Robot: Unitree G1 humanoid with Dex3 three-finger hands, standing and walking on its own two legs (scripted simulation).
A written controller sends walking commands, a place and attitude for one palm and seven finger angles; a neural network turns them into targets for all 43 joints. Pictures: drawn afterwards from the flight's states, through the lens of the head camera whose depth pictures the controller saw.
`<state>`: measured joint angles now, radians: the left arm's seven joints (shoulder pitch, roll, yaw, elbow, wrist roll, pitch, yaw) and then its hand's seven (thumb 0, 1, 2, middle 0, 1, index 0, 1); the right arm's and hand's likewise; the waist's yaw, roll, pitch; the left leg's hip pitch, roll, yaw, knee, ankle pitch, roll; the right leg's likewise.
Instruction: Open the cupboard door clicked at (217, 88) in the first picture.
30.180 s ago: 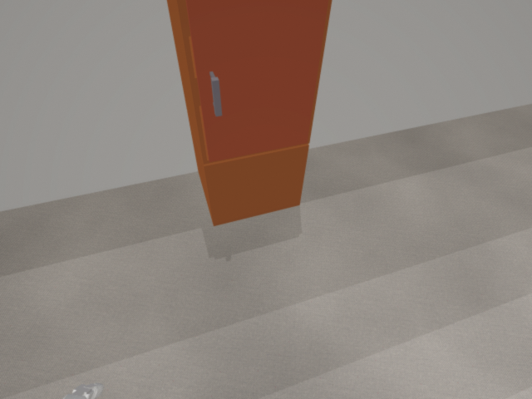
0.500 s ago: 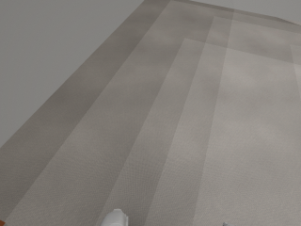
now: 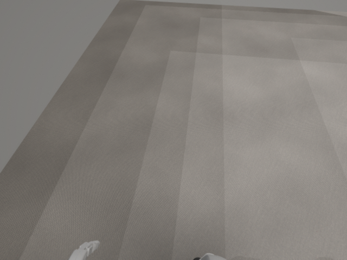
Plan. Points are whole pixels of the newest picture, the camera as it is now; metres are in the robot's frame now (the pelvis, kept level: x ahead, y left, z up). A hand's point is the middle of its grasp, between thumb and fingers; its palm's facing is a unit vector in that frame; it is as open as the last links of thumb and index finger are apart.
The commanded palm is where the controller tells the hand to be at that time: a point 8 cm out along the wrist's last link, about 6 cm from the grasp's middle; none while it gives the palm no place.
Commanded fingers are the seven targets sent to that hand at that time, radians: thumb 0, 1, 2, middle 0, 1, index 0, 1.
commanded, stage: walk to a spot facing it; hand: left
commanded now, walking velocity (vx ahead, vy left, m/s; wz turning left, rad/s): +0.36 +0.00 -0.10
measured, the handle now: out of the picture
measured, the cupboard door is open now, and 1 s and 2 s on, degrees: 44 44 44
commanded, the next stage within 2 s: turn to face it in 0.18 s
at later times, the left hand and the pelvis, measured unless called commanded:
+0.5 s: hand (112, 240) +0.20 +0.18 -0.19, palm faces +0.11 -0.98 -0.18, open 7.4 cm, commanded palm none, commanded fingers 0.00 0.90 0.90 -0.20 -0.30 -0.20 -0.30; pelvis +0.22 +0.00 -0.01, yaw +3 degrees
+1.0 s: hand (122, 203) +0.29 +0.16 -0.15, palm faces +0.40 -0.89 -0.24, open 7.4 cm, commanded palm none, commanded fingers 0.00 0.90 0.90 -0.20 -0.30 -0.20 -0.30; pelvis +0.30 -0.05 +0.01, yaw +24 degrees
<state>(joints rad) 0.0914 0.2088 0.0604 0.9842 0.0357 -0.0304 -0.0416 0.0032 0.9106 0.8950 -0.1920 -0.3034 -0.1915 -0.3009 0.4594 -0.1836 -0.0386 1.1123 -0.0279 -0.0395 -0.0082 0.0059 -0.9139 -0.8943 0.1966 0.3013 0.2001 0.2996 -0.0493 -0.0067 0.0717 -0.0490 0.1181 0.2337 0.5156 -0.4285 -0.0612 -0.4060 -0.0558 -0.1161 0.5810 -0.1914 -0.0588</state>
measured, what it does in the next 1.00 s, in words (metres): walks ahead, turning left: left foot, then right foot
